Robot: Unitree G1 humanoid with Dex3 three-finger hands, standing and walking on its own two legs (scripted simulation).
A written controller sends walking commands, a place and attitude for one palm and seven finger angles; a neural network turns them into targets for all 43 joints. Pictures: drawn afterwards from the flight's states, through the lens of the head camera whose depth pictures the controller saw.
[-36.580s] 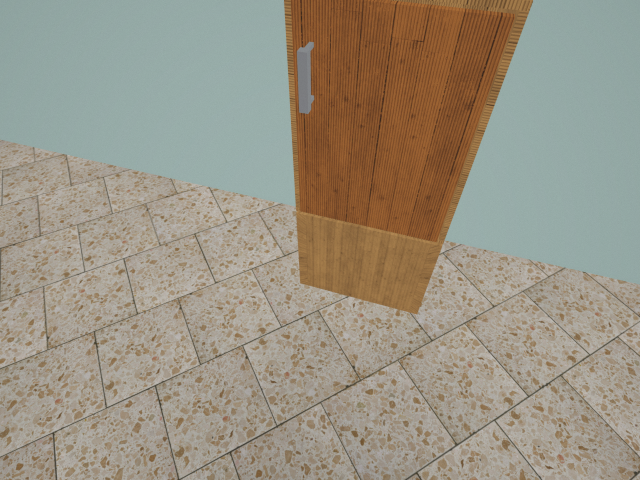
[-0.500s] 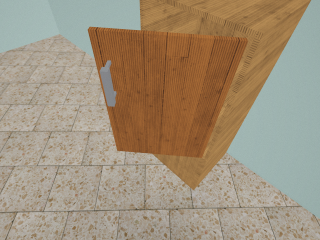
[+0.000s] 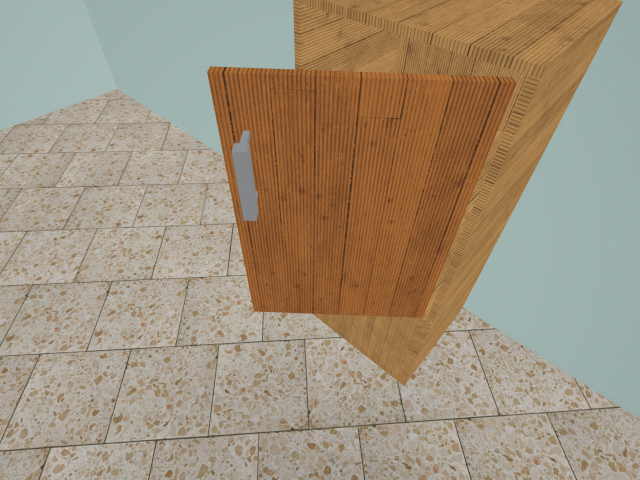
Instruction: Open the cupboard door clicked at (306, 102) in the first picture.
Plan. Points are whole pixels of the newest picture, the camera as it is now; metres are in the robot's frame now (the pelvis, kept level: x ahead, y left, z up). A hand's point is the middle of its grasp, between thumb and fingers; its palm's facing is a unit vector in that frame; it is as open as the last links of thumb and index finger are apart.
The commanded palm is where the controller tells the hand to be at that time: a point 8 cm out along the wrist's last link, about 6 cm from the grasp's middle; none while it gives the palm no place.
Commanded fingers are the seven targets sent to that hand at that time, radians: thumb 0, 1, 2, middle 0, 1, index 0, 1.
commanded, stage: come to a stop and stand still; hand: left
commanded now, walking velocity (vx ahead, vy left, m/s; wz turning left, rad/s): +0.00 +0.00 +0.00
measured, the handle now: (248, 176) +0.53 +0.15 +0.09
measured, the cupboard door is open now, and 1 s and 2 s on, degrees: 40 40 40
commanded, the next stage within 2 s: look again from close up in 0.04 s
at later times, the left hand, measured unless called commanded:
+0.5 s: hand out of the picture +0.00 +0.14 -0.17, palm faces +0.00 -0.98 -0.18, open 7.3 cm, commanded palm none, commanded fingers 0.00 0.90 0.90 -0.20 -0.30 -0.20 -0.30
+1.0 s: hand (222, 415) +0.20 +0.13 +0.00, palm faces +0.22 -0.97 -0.08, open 7.6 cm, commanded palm +0.12 +0.18 -0.04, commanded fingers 0.00 0.60 0.77 -0.22 -0.50 -0.22 -0.50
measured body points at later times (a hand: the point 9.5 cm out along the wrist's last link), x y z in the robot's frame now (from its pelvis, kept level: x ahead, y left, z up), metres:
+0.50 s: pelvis +0.00 -0.03 +0.00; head +0.01 -0.02 +0.45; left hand +0.00 +0.19 -0.16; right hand +0.01 -0.25 -0.15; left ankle +0.00 +0.05 -0.74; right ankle +0.01 -0.17 -0.74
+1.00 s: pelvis -0.01 -0.06 -0.02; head -0.01 -0.07 +0.43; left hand +0.18 +0.18 +0.00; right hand +0.13 -0.31 -0.11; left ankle +0.00 +0.05 -0.74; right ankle +0.02 -0.17 -0.74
